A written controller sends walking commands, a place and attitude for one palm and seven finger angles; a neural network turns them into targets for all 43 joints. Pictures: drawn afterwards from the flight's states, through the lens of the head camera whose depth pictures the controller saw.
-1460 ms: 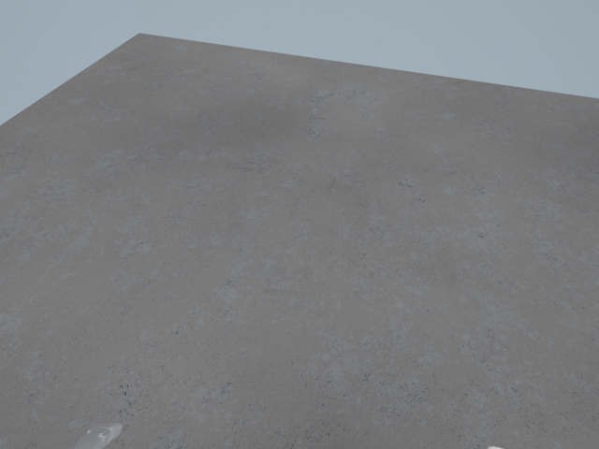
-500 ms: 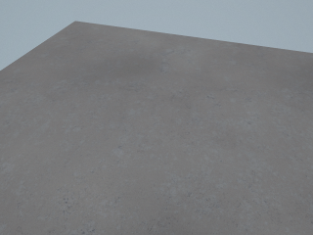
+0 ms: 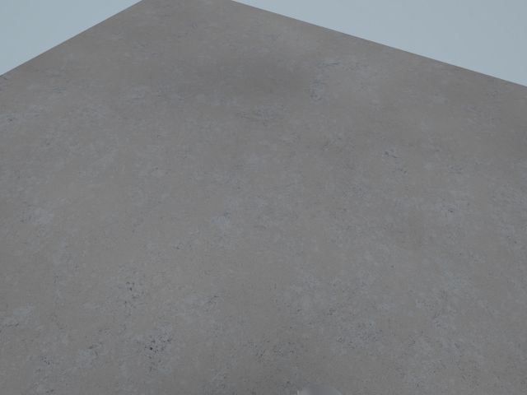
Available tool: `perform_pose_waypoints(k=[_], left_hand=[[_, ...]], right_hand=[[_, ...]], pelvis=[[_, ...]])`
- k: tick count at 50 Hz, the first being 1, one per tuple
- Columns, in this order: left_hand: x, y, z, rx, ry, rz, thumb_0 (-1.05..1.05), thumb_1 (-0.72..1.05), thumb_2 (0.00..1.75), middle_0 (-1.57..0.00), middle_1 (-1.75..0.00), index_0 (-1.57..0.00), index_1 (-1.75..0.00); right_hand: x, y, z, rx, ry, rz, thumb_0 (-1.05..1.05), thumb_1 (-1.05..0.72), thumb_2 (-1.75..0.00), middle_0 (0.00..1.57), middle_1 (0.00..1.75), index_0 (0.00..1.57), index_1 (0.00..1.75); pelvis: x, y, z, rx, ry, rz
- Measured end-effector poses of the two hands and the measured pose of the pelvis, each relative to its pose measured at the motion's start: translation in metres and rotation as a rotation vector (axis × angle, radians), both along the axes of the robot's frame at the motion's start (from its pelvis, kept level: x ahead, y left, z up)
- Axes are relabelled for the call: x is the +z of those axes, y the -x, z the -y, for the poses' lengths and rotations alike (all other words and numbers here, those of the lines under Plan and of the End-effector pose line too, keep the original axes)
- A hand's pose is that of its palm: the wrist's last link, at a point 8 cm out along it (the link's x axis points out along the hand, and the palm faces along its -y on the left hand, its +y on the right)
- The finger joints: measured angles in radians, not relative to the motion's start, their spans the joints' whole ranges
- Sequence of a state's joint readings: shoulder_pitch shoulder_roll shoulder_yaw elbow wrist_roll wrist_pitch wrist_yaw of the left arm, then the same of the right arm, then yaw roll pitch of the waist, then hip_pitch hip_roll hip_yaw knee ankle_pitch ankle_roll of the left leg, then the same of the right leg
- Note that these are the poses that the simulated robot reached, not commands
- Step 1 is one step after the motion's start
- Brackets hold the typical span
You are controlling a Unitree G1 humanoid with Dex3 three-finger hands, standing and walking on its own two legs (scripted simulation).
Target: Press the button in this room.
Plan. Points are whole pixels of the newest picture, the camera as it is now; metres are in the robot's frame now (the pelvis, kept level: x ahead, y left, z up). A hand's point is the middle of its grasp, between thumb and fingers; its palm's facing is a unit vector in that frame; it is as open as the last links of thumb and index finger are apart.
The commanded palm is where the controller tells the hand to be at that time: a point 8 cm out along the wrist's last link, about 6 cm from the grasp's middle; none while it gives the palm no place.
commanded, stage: turn or walk to find it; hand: left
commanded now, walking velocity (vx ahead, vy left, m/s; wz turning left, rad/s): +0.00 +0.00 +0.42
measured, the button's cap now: out of the picture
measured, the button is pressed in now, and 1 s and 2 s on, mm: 0 0 0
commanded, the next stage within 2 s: none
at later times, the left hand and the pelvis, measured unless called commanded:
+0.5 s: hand out of the picture -0.03 +0.17 -0.15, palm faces +0.25 -0.92 -0.29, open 7.4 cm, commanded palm none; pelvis -0.04 -0.05 +0.00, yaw +14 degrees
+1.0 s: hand out of the picture -0.13 +0.23 -0.17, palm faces +0.47 -0.85 -0.23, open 7.4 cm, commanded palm none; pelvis -0.09 +0.01 +0.00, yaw +25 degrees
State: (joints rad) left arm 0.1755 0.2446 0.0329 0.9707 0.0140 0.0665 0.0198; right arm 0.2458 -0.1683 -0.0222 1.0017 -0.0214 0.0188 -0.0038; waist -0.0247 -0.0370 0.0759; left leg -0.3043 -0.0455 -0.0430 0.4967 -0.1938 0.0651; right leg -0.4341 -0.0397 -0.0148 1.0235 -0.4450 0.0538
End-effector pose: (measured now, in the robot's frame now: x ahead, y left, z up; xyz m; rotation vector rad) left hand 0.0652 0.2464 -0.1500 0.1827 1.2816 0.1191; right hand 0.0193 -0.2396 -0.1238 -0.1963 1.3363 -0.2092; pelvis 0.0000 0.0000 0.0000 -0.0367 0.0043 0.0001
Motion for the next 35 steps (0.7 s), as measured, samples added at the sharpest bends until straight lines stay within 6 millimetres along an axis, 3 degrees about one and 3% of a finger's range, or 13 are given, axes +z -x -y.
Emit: perform_pose_waypoints(k=[6,14,17,26,30,35], left_hand=[[0.012,0.006,-0.005,0.052,-0.023,0.044,0.0,0.91,0.9,-0.2,-0.3,-0.2,-0.3],[0.027,0.022,0.011,0.119,-0.072,0.134,0.0,0.91,0.9,-0.2,-0.29,-0.2,-0.3],[0.03,0.046,0.021,0.146,-0.102,0.14,0.0,0.91,0.9,-0.2,-0.3,-0.2,-0.3],[0.034,0.119,0.038,0.273,-0.095,0.062,0.0,0.9,0.9,-0.2,-0.3,-0.2,-0.3],[0.024,0.148,0.042,0.325,-0.065,0.027,0.0,0.9,0.9,-0.2,-0.3,-0.2,-0.3],[0.005,0.193,0.034,0.399,-0.02,-0.041,0.0,0.9,0.9,-0.2,-0.3,-0.2,-0.3]], right_hand=[[0.0,0.0,0.003,0.025,-0.004,0.008,0.01,-0.9,-0.89,0.2,0.3,0.21,0.3],[-0.014,-0.006,0.032,0.086,-0.028,0.03,0.01,-0.9,-0.89,0.2,0.3,0.2,0.3],[-0.023,-0.012,0.046,0.109,-0.041,0.044,0.01,-0.9,-0.89,0.2,0.3,0.2,0.3],[-0.013,-0.029,0.059,0.218,-0.029,0.031,0.01,-0.9,-0.89,0.2,0.3,0.2,0.3],[-0.012,-0.039,0.047,0.279,-0.014,0.005,0.01,-0.91,-0.89,0.2,0.3,0.2,0.3],[-0.01,-0.064,0.008,0.377,-0.001,0.045,0.01,-0.91,-0.9,0.2,0.3,0.2,0.29]], pelvis=[[0.004,0.009,0.002,0.053,0.003,-0.01],[-0.001,0.028,0.026,0.131,-0.022,-0.009],[-0.006,0.035,0.037,0.154,-0.034,-0.001],[0.003,0.044,0.046,0.256,-0.057,0.01],[0.001,0.049,0.039,0.297,-0.056,0.004],[-0.007,0.061,0.02,0.346,-0.041,-0.004]])
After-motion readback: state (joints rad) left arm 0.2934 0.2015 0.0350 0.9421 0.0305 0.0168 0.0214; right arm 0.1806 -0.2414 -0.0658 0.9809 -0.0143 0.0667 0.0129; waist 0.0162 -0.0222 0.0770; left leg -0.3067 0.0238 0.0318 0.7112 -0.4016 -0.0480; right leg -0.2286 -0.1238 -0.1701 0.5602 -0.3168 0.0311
